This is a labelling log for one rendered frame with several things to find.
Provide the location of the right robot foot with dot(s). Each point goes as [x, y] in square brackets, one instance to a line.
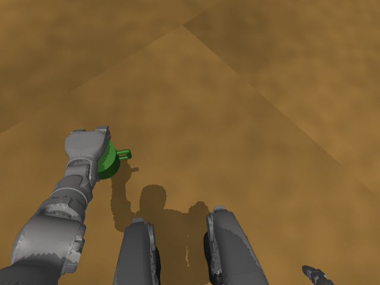
[215, 279]

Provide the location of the left robot hand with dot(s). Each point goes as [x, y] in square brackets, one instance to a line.
[87, 143]

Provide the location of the right robot hand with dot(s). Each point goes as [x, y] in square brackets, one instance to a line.
[316, 275]

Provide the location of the left robot arm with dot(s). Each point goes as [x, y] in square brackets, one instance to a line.
[51, 242]

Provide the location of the mug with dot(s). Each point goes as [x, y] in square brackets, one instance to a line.
[109, 162]

